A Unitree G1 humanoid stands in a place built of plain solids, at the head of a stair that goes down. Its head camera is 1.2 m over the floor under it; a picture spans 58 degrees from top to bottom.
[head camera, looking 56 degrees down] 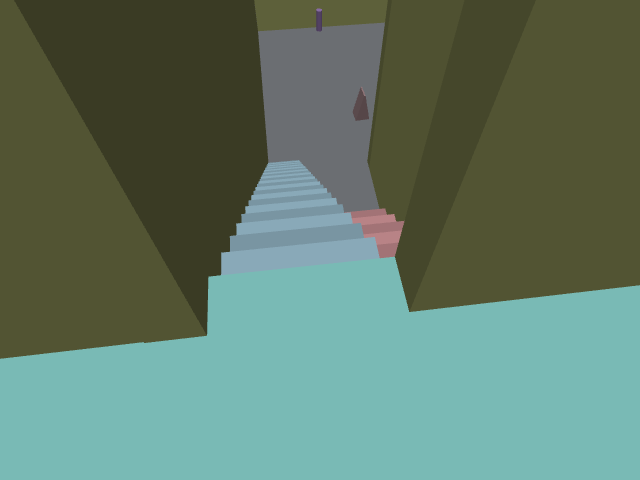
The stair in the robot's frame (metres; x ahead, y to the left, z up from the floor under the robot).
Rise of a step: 0.20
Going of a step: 0.22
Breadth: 0.60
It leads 7 degrees to the left of straight ahead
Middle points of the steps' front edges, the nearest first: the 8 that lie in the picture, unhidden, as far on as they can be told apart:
0.71 0.05 0.00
0.93 0.08 -0.21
1.14 0.11 -0.41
1.36 0.14 -0.61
1.58 0.16 -0.82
1.80 0.19 -1.02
2.02 0.22 -1.23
2.24 0.25 -1.43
